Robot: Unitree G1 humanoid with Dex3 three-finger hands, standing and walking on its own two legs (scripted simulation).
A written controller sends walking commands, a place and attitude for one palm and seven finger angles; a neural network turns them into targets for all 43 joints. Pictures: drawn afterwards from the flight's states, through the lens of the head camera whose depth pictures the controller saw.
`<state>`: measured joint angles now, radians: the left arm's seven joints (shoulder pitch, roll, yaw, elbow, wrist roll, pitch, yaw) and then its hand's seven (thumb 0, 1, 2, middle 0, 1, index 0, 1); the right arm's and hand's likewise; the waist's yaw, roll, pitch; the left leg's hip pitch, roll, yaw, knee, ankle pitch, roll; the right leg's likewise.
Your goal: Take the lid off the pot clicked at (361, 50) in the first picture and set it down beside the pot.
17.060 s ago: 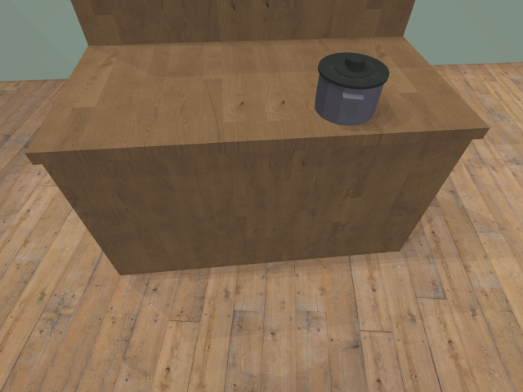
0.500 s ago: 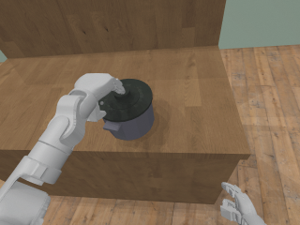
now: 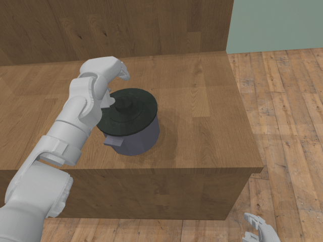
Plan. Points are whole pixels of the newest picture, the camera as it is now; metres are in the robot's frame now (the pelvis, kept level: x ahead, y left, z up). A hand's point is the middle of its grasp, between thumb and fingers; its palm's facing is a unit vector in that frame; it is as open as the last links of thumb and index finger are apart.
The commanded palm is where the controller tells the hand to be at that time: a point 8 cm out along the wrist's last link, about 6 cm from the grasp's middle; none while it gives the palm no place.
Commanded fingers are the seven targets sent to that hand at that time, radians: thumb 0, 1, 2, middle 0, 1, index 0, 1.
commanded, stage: move the open hand above the knob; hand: left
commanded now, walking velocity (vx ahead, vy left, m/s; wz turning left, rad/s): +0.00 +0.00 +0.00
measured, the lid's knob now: (123, 104) +0.47 +0.12 +0.09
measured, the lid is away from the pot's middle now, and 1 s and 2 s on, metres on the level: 0.00 0.00 0.00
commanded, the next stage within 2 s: lower the open fingers around the knob in 1.58 s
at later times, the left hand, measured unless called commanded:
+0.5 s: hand (115, 91) +0.43 +0.12 +0.17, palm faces -0.17 -0.03 -0.99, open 10.0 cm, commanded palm +0.41 +0.13 +0.22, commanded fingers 0.00 -0.29 1.45 -0.85 -0.08 -0.85 -0.08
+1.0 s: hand (112, 99) +0.42 +0.13 +0.15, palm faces -0.25 -0.02 -0.97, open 10.0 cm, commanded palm +0.41 +0.13 +0.22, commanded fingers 0.00 -0.29 1.45 -0.85 -0.08 -0.85 -0.08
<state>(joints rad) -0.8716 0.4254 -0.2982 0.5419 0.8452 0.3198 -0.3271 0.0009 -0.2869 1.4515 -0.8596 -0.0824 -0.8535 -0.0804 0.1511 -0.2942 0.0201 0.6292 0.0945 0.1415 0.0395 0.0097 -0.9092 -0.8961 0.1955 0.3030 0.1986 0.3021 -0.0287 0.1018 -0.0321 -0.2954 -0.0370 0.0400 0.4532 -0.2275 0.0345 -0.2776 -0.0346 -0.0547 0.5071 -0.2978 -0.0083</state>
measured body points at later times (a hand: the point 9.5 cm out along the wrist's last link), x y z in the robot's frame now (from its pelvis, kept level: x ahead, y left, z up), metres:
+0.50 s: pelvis +0.00 +0.01 +0.00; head +0.02 -0.04 +0.45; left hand +0.44 +0.12 +0.22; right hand +0.17 -0.23 -0.12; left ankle +0.00 +0.10 -0.74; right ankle -0.03 -0.11 -0.74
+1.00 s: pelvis -0.01 +0.00 +0.00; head +0.01 -0.05 +0.45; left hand +0.43 +0.12 +0.20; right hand +0.15 -0.24 -0.13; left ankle +0.00 +0.10 -0.74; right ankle -0.03 -0.11 -0.74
